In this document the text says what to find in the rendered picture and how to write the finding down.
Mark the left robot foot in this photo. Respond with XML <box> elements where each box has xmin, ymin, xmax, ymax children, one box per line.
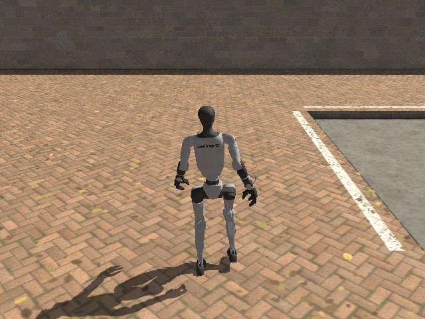
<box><xmin>196</xmin><ymin>258</ymin><xmax>206</xmax><ymax>276</ymax></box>

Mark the robot right forearm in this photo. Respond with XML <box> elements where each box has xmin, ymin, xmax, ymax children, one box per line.
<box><xmin>237</xmin><ymin>160</ymin><xmax>254</xmax><ymax>190</ymax></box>

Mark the robot left forearm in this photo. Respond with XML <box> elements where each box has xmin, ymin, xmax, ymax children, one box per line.
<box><xmin>175</xmin><ymin>161</ymin><xmax>186</xmax><ymax>181</ymax></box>

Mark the left robot shin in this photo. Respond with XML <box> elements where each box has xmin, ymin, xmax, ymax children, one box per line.
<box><xmin>195</xmin><ymin>221</ymin><xmax>205</xmax><ymax>266</ymax></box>

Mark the robot right upper arm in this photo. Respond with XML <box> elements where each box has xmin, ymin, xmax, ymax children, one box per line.
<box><xmin>222</xmin><ymin>134</ymin><xmax>243</xmax><ymax>171</ymax></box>

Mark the left robot hand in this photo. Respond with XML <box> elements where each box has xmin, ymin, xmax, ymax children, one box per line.
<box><xmin>174</xmin><ymin>178</ymin><xmax>189</xmax><ymax>190</ymax></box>

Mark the right robot hand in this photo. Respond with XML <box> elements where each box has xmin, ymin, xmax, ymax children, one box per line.
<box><xmin>242</xmin><ymin>187</ymin><xmax>258</xmax><ymax>206</ymax></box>

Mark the robot left upper arm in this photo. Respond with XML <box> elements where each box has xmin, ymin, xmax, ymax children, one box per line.
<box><xmin>179</xmin><ymin>135</ymin><xmax>195</xmax><ymax>171</ymax></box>

